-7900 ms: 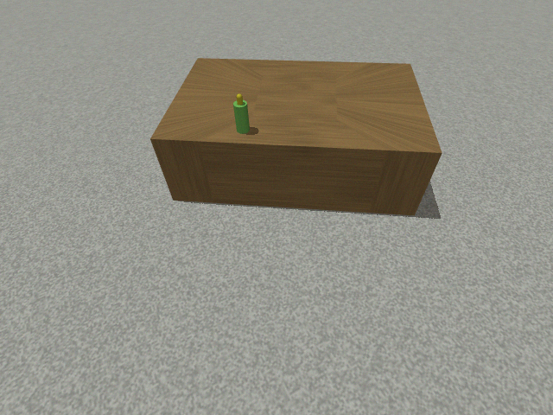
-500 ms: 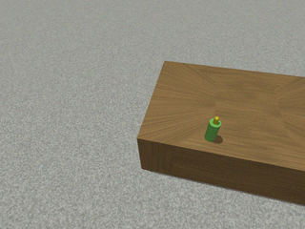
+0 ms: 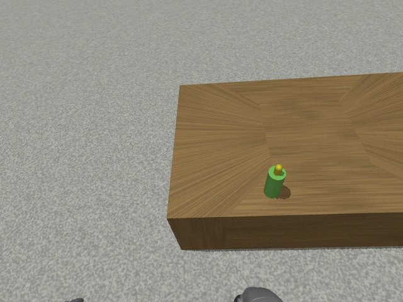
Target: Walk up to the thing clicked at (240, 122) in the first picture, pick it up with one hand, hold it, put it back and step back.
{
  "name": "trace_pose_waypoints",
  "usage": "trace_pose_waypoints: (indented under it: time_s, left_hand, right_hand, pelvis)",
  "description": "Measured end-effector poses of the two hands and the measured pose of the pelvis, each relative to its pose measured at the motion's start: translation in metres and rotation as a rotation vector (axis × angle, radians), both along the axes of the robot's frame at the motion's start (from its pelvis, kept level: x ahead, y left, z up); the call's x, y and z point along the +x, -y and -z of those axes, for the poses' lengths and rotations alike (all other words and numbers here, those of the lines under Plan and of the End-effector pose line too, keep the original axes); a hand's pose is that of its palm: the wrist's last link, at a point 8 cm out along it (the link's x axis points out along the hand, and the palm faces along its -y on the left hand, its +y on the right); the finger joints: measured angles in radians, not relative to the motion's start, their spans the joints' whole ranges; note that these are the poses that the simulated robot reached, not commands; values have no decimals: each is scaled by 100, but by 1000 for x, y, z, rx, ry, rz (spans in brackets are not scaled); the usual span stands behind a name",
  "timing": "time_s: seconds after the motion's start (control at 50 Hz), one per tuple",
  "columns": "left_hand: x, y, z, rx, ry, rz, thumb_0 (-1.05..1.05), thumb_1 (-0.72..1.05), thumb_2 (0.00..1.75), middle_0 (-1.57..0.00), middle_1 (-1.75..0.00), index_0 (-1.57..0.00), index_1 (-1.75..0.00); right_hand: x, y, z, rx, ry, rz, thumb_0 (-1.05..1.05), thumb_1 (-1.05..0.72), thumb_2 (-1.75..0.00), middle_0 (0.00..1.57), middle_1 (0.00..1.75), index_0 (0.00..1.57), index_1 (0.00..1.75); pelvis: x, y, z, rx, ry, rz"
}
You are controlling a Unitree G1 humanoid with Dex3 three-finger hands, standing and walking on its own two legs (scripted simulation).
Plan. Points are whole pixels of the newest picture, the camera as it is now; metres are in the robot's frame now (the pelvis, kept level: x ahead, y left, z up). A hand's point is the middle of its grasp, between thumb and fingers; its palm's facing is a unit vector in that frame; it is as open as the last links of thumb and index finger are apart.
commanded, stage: walk up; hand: right
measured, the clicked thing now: (275, 179) +0.51 -0.26 -0.28
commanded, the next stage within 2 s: none
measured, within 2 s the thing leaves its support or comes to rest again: neither
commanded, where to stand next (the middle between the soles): +0.13 +0.01 m, yaw -7 degrees
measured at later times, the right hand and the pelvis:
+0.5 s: hand (312, 277) +0.17 -0.21 -0.12, palm faces +0.06 +0.88 -0.46, open 7.4 cm; pelvis +0.10 +0.06 +0.00, yaw -7 degrees
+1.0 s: hand out of the picture +0.11 -0.26 -0.16, palm faces +0.14 +0.92 -0.37, open 7.4 cm; pelvis +0.08 +0.02 +0.00, yaw -11 degrees
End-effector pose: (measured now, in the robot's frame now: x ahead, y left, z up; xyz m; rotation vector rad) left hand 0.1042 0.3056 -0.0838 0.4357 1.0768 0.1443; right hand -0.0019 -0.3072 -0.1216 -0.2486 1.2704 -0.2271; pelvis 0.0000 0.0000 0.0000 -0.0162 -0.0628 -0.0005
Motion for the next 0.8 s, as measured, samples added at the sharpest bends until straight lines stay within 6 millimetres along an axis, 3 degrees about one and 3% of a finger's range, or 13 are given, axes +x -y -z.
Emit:
trace_pose_waypoints:
  time_s: [0.08, 0.2, 0.28, 0.36, 0.44, 0.54, 0.68, 0.8]
  left_hand:
    - [37, 4, -9, -8, 92, -8, 1, 91, 90, -20, -30, -20, -30]
    - [52, -10, -18, -3, 63, -25, 1, 90, 90, -20, -30, -20, -30]
    - [60, -27, -6, -3, -12, -6, 1, 90, 90, -20, -30, -20, -30]
    - [76, -51, 22, -26, -51, -9, 1, 90, 90, -20, -30, -20, -30]
    - [93, -65, 46, -38, -84, -26, 1, 91, 90, -20, -30, -20, -30]
    - [101, -66, 53, -67, -129, -5, 1, 91, 90, -20, -30, -20, -30]
    - [94, -58, 47, -53, -176, 30, 1, 91, 90, -20, -30, -20, -30]
    - [86, -42, 34, 21, -154, 50, 1, 91, 90, -20, -30, -20, -30]
  right_hand:
    - [39, -10, -1, 23, -8, -36, 1, -90, -90, 20, 29, 21, 30]
    - [107, -12, -23, -8, 94, -63, 1, -90, -90, 20, 30, 21, 30]
    - [140, -17, -30, -61, 140, -55, 0, -90, -90, 20, 29, 21, 30]
    - [160, -30, -28, -132, 144, -50, 0, -91, -90, 20, 29, 20, 30]
    - [162, -47, -32, -160, 120, -37, 0, -90, -90, 20, 29, 20, 30]
    - [159, -54, -50, -185, 127, -16, 0, -90, -90, 20, 30, 21, 30]
    - [146, -31, -49, -208, 138, -2, 0, -90, -90, 21, 30, 21, 30]
    - [125, 3, -20, -177, 155, 44, 0, -90, -90, 20, 30, 21, 30]
  pelvis:
    - [26, 1, -4, 19, 3, 21]
    - [65, -13, -16, 21, 4, 56]
    - [82, -30, -12, 7, -5, 77]
    - [96, -51, 5, 2, -7, 83]
    - [100, -61, 10, 9, -4, 104]
    - [101, -61, 2, -8, -24, 127]
    - [96, -56, 3, 6, -38, 169]
    - [83, -35, 16, -8, -19, 195]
